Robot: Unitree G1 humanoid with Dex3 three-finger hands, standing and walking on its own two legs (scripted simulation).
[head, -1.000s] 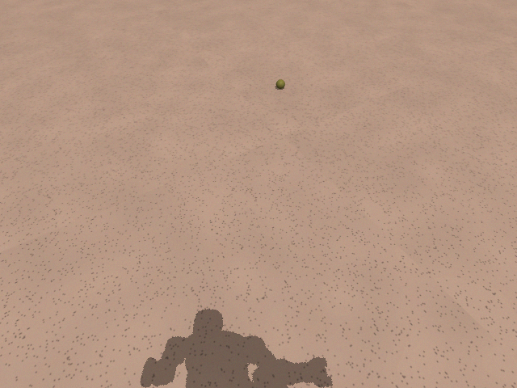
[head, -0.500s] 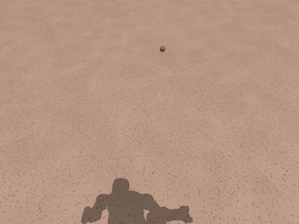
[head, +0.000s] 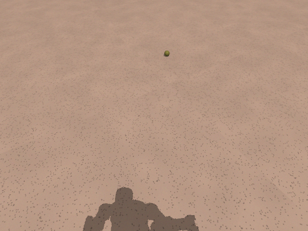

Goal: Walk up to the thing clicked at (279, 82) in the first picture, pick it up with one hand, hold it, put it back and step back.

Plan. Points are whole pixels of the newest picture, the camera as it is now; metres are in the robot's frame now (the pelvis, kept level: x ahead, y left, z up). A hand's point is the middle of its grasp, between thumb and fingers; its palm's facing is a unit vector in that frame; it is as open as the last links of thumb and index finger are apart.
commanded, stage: stand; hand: left
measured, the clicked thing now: (166, 53) +2.15 -0.15 -0.75
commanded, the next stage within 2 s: walk up in 0.12 s
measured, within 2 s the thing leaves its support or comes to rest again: neither
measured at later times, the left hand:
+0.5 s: hand (85, 221) +0.18 +0.22 -0.14, palm faces -0.06 -0.89 -0.46, open 7.4 cm
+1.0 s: hand (118, 155) +0.42 +0.16 -0.18, palm faces -0.18 -0.93 -0.33, open 7.4 cm
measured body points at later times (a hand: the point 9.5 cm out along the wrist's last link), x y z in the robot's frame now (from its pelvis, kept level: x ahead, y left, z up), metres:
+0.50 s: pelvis +0.08 -0.09 -0.03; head +0.05 -0.11 +0.42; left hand +0.19 +0.27 -0.11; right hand +0.11 -0.44 -0.15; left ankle +0.00 +0.10 -0.72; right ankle +0.11 -0.22 -0.75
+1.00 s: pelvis +0.36 -0.11 -0.03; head +0.39 -0.09 +0.42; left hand +0.43 +0.21 -0.16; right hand +0.45 -0.44 -0.11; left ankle +0.46 +0.01 -0.75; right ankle +0.19 -0.21 -0.67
